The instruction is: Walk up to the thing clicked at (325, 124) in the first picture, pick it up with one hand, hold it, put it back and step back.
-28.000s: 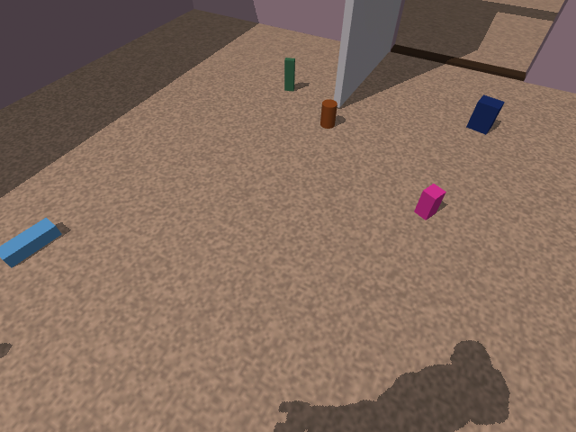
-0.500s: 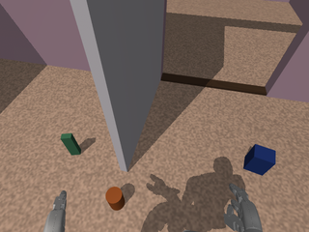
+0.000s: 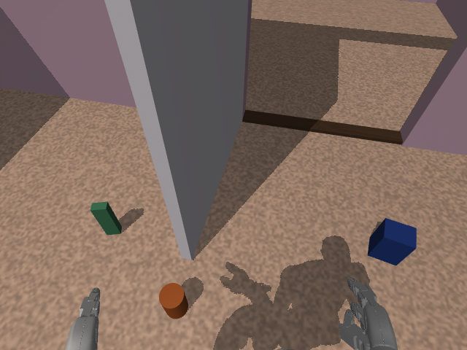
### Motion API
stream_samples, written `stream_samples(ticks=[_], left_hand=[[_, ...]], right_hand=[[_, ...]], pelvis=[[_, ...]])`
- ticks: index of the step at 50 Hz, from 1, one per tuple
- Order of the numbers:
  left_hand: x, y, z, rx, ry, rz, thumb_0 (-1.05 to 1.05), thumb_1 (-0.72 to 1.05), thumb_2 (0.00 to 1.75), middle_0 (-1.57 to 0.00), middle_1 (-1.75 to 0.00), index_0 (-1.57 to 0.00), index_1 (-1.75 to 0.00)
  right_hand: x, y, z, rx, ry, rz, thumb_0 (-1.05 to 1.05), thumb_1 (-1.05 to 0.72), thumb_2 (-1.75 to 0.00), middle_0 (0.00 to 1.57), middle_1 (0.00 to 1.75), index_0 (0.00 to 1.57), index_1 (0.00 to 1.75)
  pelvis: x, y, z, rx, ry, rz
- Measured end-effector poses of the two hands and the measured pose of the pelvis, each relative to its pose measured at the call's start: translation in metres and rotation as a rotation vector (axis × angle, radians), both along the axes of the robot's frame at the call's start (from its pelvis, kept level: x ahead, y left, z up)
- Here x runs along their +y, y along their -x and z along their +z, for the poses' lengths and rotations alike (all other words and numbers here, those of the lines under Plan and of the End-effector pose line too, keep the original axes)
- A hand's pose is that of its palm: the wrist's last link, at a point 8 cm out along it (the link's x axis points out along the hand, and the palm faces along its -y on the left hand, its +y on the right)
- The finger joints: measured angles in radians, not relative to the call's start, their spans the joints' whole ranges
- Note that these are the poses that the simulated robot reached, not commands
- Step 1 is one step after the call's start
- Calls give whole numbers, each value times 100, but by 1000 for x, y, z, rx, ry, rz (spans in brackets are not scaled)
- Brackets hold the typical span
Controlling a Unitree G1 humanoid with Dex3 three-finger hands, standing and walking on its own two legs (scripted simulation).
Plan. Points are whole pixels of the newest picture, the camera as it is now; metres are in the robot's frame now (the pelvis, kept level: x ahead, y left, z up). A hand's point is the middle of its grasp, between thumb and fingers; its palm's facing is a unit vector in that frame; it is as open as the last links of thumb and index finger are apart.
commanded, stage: stand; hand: left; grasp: from the side
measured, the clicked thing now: (174, 301) +0.40 +0.20 -0.65
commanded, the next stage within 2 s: none
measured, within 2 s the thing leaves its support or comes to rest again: neither
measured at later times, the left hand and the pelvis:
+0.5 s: hand (119, 346) +0.17 +0.19 -0.08, palm faces +0.00 -0.95 -0.33, open 9.9 cm; pelvis +0.00 +0.00 +0.01, yaw +0 degrees
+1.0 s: hand out of the picture +0.06 +0.25 -0.11, palm faces -0.01 -0.94 -0.34, open 7.4 cm; pelvis +0.00 +0.01 +0.05, yaw +0 degrees
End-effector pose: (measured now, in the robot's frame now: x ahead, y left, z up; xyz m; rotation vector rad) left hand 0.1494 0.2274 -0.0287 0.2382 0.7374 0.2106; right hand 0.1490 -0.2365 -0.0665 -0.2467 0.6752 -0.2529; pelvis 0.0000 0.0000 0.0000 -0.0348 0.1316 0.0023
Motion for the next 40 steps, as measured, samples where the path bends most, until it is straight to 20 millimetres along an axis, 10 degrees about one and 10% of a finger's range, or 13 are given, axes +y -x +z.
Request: stream_samples(ticks=[11, 25, 40], left_hand=[[2, 0, 0, 4, -1, 1, -1, -42, 17, -11, -14, -11, -14], [13, -5, -21, 45, -38, -96, 0, 46, 80, -20, -28, -19, -28], [67, 69, -47, 383, -51, 1, 1, 88, 90, -20, -30, -20, -29]], right_hand=[[2, -1, 0, 1, 0, 3, 1, -90, -90, 20, 30, 21, 30], [-4, 1, -15, 174, 40, 127, 1, -90, -90, 20, 30, 20, 30], [-42, 68, -10, 470, 18, 10, 1, -90, -90, 20, 30, 20, 30]], pelvis=[[1, -1, 0, 4, 1, 0], [2, 0, 5, -44, -18, -2], [9, -3, 35, -142, -34, -6]])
